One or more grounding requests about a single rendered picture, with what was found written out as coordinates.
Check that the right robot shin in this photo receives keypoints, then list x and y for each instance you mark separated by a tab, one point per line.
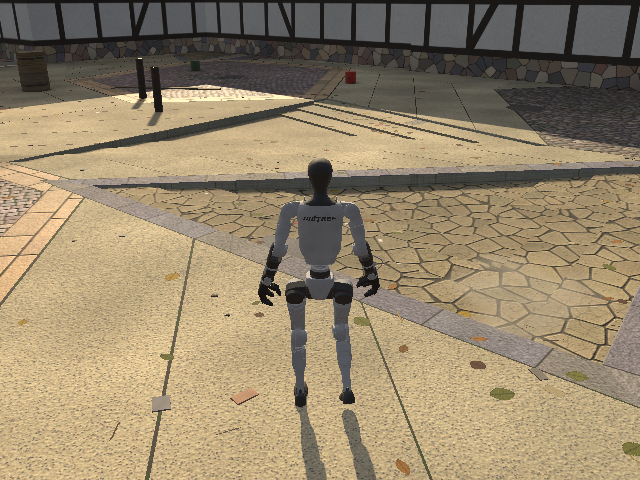
344	357

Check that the left robot forearm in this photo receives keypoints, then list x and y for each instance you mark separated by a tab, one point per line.
271	267

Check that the left robot hand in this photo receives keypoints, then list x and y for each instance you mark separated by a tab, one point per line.
263	291

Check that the right robot forearm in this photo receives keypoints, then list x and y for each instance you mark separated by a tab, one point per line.
368	264

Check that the right robot upper arm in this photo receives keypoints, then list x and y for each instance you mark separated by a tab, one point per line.
352	212

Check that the robot right thigh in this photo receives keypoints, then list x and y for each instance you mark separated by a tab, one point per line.
342	298

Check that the left robot upper arm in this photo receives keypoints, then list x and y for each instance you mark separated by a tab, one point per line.
288	211

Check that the right robot hand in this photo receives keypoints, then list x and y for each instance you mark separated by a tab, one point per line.
364	281

